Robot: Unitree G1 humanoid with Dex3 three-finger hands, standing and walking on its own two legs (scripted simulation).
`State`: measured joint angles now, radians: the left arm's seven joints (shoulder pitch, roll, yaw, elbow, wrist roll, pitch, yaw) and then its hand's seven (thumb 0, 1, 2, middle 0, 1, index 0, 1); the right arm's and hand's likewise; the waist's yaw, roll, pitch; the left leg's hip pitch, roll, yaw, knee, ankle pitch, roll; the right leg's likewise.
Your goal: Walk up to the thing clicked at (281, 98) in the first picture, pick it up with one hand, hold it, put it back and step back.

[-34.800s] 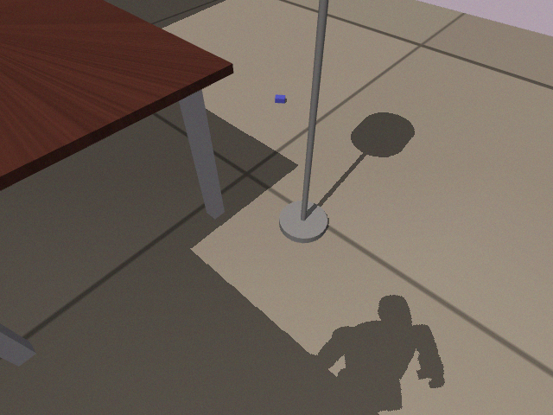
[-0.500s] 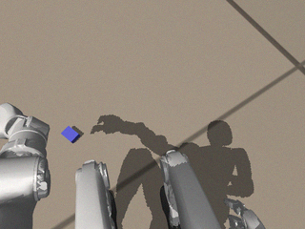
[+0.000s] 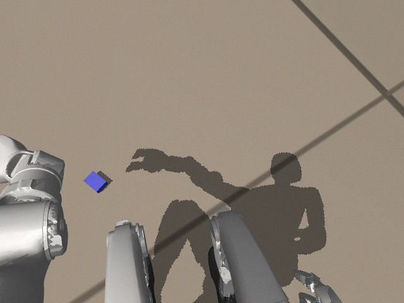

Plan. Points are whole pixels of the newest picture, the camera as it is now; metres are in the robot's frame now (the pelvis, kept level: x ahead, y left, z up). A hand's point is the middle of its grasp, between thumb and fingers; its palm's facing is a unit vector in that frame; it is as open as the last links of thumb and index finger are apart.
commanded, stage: go down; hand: left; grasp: from above
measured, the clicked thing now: (96, 182) +0.49 +0.30 -0.51
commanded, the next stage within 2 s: none
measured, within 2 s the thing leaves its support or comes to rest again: neither
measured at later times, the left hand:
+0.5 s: hand (22, 165) +0.42 +0.32 -0.09, palm faces -0.12 -0.39 -0.91, open 12.3 cm
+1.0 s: hand (10, 156) +0.44 +0.34 -0.09, palm faces -0.11 -0.39 -0.91, open 13.4 cm
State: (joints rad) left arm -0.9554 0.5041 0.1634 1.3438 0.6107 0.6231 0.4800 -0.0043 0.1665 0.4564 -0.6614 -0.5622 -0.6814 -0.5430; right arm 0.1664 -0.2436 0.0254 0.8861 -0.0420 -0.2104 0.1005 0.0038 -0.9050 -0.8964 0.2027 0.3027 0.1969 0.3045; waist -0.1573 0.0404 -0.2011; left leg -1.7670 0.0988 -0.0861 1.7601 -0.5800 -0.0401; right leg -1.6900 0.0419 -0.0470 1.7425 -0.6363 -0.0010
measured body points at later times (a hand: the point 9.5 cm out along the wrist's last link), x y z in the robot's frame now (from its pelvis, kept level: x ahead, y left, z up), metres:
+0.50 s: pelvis +0.02 +0.01 +0.02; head +0.21 +0.04 +0.43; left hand +0.43 +0.34 -0.04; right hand +0.10 -0.25 -0.11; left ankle +0.08 +0.15 -0.49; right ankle +0.07 -0.12 -0.49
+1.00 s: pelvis +0.02 +0.01 +0.01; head +0.21 +0.05 +0.42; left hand +0.45 +0.36 -0.03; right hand +0.07 -0.24 -0.11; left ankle +0.08 +0.15 -0.49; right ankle +0.07 -0.12 -0.49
